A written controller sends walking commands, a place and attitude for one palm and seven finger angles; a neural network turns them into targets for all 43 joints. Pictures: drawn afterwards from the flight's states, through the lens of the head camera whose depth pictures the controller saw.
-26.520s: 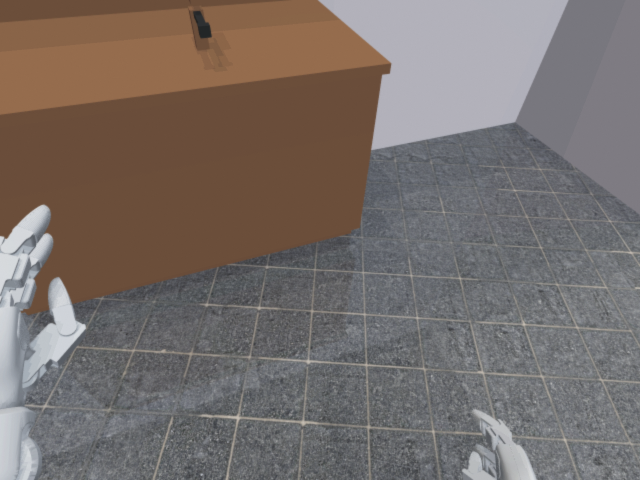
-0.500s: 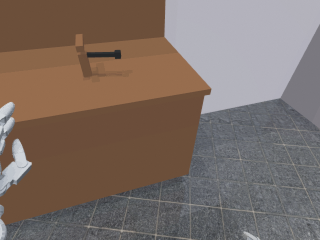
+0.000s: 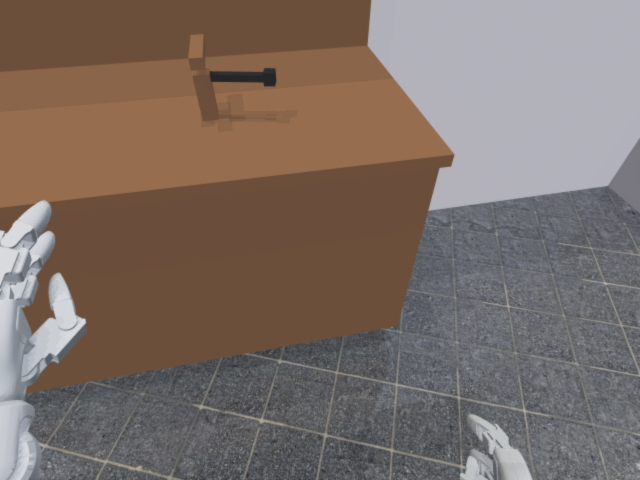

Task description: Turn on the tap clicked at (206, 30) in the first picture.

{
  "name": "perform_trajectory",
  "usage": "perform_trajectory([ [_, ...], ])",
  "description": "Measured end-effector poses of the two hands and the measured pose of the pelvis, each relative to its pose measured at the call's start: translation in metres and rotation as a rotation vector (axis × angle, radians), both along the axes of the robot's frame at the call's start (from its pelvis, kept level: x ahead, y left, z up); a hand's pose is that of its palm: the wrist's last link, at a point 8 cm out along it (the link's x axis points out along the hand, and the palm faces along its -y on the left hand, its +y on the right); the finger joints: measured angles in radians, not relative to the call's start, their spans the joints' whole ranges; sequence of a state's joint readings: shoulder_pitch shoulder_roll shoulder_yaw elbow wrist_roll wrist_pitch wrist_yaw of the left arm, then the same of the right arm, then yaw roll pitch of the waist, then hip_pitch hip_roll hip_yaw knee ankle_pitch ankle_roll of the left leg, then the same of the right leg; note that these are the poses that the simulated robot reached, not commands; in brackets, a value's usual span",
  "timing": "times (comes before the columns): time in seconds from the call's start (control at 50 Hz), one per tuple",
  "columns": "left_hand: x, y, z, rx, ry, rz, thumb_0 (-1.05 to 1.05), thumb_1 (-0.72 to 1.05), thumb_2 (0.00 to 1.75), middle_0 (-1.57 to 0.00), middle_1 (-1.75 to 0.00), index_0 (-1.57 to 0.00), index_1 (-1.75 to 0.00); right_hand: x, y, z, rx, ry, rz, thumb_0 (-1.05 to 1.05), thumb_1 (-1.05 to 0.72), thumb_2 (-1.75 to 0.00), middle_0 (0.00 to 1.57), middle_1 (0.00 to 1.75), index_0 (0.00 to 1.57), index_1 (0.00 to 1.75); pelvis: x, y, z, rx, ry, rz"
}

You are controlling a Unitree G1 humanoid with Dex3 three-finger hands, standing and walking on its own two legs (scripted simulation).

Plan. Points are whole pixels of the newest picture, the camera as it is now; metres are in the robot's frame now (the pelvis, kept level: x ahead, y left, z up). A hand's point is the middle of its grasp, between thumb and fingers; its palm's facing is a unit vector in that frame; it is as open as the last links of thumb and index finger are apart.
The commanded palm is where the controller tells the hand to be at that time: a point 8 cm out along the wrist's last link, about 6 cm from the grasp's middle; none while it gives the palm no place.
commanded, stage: stand and check the lever's angle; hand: left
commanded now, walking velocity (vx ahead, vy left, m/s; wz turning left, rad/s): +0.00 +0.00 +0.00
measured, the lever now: (269, 77) +0.86 +0.17 +0.13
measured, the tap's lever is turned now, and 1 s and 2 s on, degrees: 77 77 77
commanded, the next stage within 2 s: stand and wait in 0.08 s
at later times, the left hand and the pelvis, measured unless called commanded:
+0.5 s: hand (91, 296) +0.24 +0.25 +0.17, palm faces +0.38 -0.85 -0.36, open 7.4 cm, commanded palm +0.19 +0.29 +0.19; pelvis +0.03 +0.01 +0.01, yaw -1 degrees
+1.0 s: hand (83, 279) +0.26 +0.26 +0.17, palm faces +0.39 -0.85 -0.35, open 7.4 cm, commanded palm +0.21 +0.30 +0.19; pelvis +0.04 +0.02 +0.02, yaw -1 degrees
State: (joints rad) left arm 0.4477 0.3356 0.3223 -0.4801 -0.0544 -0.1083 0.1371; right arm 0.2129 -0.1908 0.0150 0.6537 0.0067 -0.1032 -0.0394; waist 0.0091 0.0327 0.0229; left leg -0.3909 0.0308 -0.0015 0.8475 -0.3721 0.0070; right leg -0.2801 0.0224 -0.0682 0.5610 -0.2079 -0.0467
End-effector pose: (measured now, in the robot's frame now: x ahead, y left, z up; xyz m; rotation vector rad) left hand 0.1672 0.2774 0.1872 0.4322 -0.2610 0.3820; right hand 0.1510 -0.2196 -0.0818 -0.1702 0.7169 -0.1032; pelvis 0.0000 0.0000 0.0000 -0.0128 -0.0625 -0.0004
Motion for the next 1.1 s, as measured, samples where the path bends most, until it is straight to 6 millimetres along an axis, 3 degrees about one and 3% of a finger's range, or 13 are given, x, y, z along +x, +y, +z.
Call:
perform_trajectory([
  [0.1, -0.003, 0.001, -0.005, -0.043, 0.007, 0.003, 0.02, 0.89, 0.9, -0.21, -0.3, -0.21, -0.3, -0.002, -0.005, 0.006, -0.049, 0.028, -0.01, 0.01, -0.9, -0.9, 0.2, 0.3, 0.21, 0.3, 0.003, 0.004, 0.004, 0.005, 0.005, -0.003],
  [0.2, 0.007, 0.01, -0.001, -0.008, -0.005, 0.017, 0.02, 0.89, 0.9, -0.21, -0.3, -0.21, -0.3, 0.004, -0.007, 0.01, -0.063, 0.008, -0.039, 0.01, -0.91, -0.9, 0.2, 0.3, 0.21, 0.3, 0.004, 0.007, 0.004, 0.012, -0.002, -0.006],
  [0.42, 0.027, 0.004, -0.003, -0.016, 0.046, -0.016, 0.02, 0.89, 0.9, -0.2, -0.3, -0.21, -0.3, 0.027, -0.001, 0.015, -0.043, -0.005, -0.023, 0.01, -0.9, -0.9, 0.2, 0.3, 0.21, 0.3, 0.022, 0.009, 0.01, -0.002, 0.027, -0.008],
  [0.76, 0.049, 0.02, -0.002, -0.027, 0.053, -0.009, 0.02, 0.89, 0.9, -0.21, -0.3, -0.21, -0.3, 0.059, 0.012, 0.026, -0.054, -0.029, -0.022, 0.01, -0.9, -0.9, 0.2, 0.3, 0.21, 0.3, 0.041, 0.022, 0.014, 0.003, 0.041, -0.017],
  [1.1, 0.052, 0.025, -0.003, -0.035, 0.063, -0.002, 0.02, 0.89, 0.9, -0.21, -0.3, -0.21, -0.3, 0.057, 0.016, 0.024, -0.049, -0.008, -0.03, 0.01, -0.9, -0.9, 0.2, 0.3, 0.21, 0.3, 0.044, 0.026, 0.016, 0.0, 0.046, -0.021],
])
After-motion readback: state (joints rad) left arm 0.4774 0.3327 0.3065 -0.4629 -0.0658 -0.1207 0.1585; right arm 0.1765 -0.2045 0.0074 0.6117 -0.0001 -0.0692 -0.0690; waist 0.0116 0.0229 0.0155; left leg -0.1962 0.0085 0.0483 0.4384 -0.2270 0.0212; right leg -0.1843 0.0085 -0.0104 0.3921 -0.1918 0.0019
